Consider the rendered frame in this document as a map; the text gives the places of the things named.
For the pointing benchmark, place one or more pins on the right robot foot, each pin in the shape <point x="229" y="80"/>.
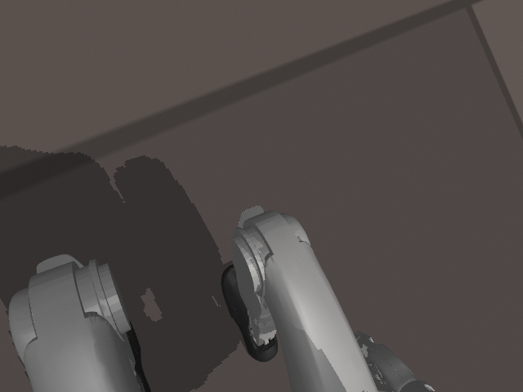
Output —
<point x="239" y="314"/>

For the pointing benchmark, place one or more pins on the left robot foot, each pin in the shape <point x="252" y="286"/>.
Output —
<point x="136" y="349"/>

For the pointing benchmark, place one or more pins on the right robot hand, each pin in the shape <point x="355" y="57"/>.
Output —
<point x="389" y="372"/>

